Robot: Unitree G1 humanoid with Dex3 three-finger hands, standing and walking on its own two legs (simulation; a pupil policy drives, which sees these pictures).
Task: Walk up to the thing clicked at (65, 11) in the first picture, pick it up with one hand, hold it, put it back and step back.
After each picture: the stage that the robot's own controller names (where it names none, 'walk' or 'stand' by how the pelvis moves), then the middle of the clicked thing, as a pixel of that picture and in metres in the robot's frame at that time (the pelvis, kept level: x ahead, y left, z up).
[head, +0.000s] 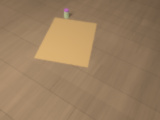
stand; (66, 13) +1.86 +0.26 -0.72
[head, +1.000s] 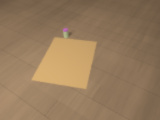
walk; (65, 33) +1.71 +0.39 -0.71
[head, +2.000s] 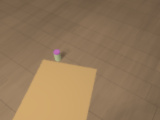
walk; (57, 55) +1.09 +0.36 -0.72
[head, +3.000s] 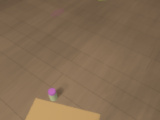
walk; (52, 94) +0.67 +0.31 -0.72
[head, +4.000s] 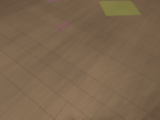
walk; out of the picture +0.39 +0.17 -0.70
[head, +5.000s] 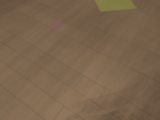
stand; out of the picture +0.33 +0.20 -0.72
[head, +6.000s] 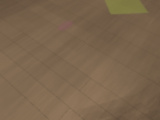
stand; out of the picture +0.32 +0.17 -0.72
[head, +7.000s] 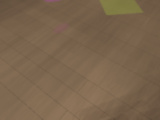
stand; out of the picture +0.31 +0.19 -0.73
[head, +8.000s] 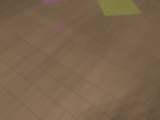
stand; out of the picture +0.31 +0.19 -0.73
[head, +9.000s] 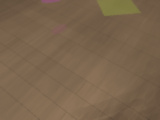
go down; out of the picture +0.30 +0.19 -0.73
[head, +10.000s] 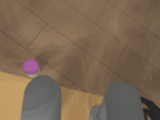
go down; (31, 68) +0.38 +0.21 -0.35
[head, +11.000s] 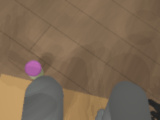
approach; (34, 70) +0.37 +0.22 -0.31
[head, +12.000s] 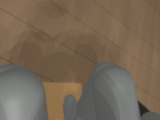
close in; out of the picture +0.36 +0.25 -0.22
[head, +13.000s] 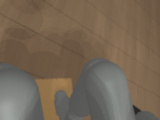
close; out of the picture +0.36 +0.26 -0.22
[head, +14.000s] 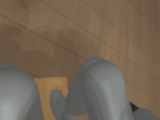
lift; out of the picture +0.36 +0.26 -0.22
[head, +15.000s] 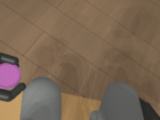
lift; (8, 80) +0.30 +0.25 -0.07
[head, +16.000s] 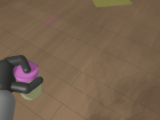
hold; (29, 81) +0.33 +0.18 +0.06
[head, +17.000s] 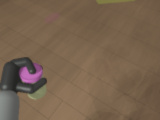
hold; (34, 81) +0.33 +0.17 +0.02
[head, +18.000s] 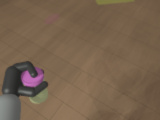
hold; (35, 86) +0.33 +0.17 +0.01
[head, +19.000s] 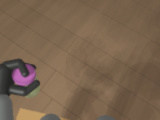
crouch; (27, 81) +0.34 +0.19 -0.06
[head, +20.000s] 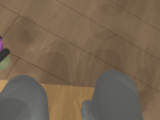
lower; out of the picture +0.41 +0.24 -0.14
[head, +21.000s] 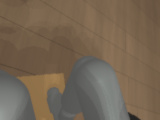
lower; out of the picture +0.40 +0.28 -0.22
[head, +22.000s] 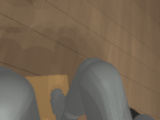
lower; out of the picture +0.39 +0.28 -0.22
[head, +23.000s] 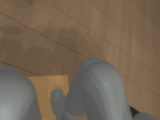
lower; out of the picture +0.38 +0.28 -0.22
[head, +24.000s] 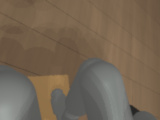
lower; out of the picture +0.38 +0.28 -0.22
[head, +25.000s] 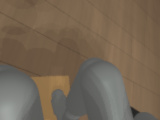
open; out of the picture +0.36 +0.26 -0.22
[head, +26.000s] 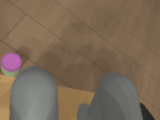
stand; (11, 65) +0.37 +0.23 -0.26
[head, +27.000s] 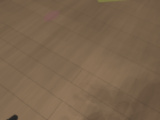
stand; out of the picture +0.31 +0.18 -0.64
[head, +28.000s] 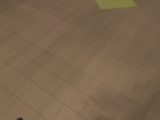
stand; out of the picture +0.33 +0.19 -0.66
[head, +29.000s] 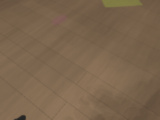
stand; out of the picture +0.33 +0.18 -0.67
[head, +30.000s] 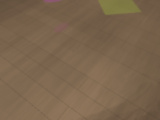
stand; out of the picture +0.34 +0.19 -0.72
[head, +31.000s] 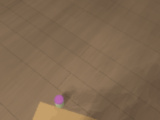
walk; (59, 101) +0.44 +0.16 -0.70
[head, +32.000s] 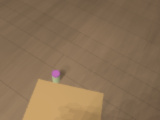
walk; (56, 76) +0.72 +0.18 -0.71
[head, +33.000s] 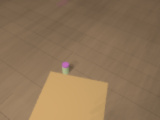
stand; (65, 68) +0.97 +0.20 -0.70
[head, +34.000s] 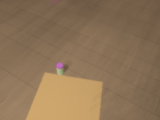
stand; (60, 68) +0.95 +0.23 -0.72
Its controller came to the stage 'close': yes
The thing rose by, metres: 0.71
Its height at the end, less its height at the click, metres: +0.00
